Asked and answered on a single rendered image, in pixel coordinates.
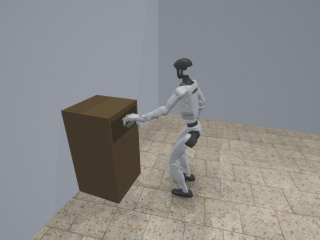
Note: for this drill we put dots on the robot left forearm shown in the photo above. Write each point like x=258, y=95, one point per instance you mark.
x=151, y=115

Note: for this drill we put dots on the left robot hand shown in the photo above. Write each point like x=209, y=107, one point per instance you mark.
x=132, y=117

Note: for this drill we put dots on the robot right upper arm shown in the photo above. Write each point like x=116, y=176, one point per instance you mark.
x=201, y=99

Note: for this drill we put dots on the cabinet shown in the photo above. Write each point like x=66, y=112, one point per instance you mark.
x=103, y=169

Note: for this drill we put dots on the robot left shin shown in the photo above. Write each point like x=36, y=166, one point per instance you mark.
x=178, y=176

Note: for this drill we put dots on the robot right shin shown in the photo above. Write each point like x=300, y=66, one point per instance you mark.
x=184, y=164

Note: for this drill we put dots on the robot shin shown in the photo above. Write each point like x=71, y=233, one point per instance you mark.
x=184, y=164
x=178, y=176

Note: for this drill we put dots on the drawer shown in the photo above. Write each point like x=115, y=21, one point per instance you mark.
x=117, y=128

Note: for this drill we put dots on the handle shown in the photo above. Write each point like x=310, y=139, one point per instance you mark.
x=129, y=124

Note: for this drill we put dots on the robot right forearm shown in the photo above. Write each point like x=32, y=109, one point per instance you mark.
x=199, y=111

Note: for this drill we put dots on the robot left upper arm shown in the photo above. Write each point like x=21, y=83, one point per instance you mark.
x=178, y=94

